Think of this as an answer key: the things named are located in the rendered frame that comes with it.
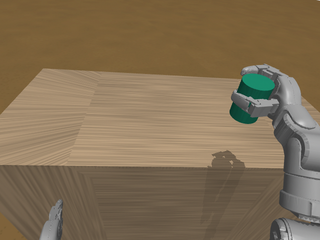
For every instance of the right robot hand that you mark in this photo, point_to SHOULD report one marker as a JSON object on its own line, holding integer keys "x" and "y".
{"x": 285, "y": 92}

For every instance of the left robot hand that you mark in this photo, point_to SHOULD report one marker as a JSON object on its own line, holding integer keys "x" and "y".
{"x": 52, "y": 229}

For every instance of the can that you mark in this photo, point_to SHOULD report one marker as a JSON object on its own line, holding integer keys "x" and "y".
{"x": 252, "y": 85}

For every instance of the right robot arm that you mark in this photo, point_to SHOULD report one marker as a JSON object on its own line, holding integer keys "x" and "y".
{"x": 299, "y": 135}

